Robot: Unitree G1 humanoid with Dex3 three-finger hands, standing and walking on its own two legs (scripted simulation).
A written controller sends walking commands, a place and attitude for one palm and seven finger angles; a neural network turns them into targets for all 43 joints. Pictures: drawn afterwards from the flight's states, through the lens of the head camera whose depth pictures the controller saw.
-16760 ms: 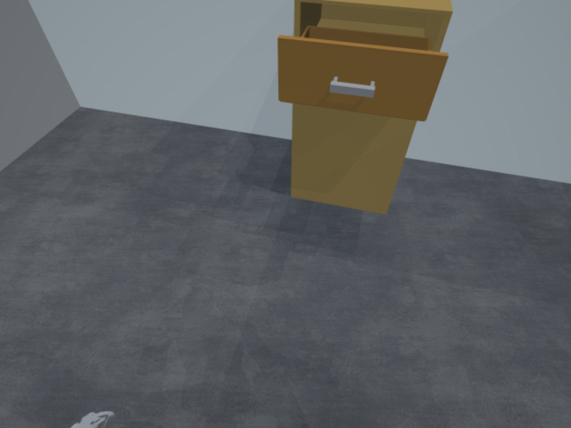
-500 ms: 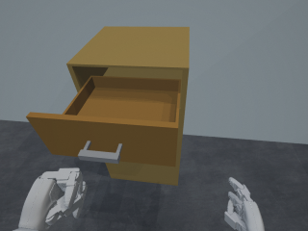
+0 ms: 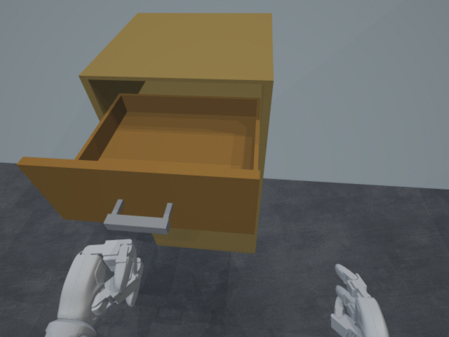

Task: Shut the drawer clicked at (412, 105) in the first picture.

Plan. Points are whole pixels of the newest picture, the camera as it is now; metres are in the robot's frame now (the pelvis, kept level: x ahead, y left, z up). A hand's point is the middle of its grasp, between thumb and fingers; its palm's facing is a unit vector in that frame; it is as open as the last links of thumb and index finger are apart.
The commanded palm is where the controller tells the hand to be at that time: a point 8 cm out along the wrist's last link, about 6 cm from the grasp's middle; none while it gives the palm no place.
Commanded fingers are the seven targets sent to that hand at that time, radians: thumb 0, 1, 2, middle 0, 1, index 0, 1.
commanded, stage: bring the fist close to the handle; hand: left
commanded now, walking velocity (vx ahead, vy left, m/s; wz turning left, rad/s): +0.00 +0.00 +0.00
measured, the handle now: (141, 215) +0.32 +0.18 +0.05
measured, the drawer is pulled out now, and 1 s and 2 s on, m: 0.29 0.29 0.19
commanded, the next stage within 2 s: push the drawer shut in 0.88 s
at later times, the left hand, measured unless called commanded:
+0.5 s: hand (152, 270) +0.21 +0.14 +0.05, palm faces -0.04 -1.00 -0.04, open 3.3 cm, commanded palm +0.19 +0.20 +0.06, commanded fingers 0.00 0.90 0.90 -1.40 -1.60 -1.40 -1.60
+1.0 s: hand (150, 267) +0.22 +0.14 +0.05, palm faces -0.04 -1.00 -0.04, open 3.3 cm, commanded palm +0.20 +0.20 +0.06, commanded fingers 0.00 0.90 0.90 -1.40 -1.60 -1.40 -1.60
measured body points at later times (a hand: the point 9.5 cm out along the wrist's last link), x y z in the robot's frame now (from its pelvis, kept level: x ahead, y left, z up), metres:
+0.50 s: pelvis +0.00 +0.00 -0.02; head +0.03 -0.01 +0.43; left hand +0.21 +0.19 +0.06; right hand +0.17 -0.23 -0.09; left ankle +0.00 +0.11 -0.71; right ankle +0.00 -0.09 -0.71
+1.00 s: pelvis +0.00 +0.00 -0.02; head +0.04 -0.01 +0.43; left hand +0.22 +0.20 +0.05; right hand +0.17 -0.23 -0.10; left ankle +0.00 +0.11 -0.71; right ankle +0.00 -0.09 -0.71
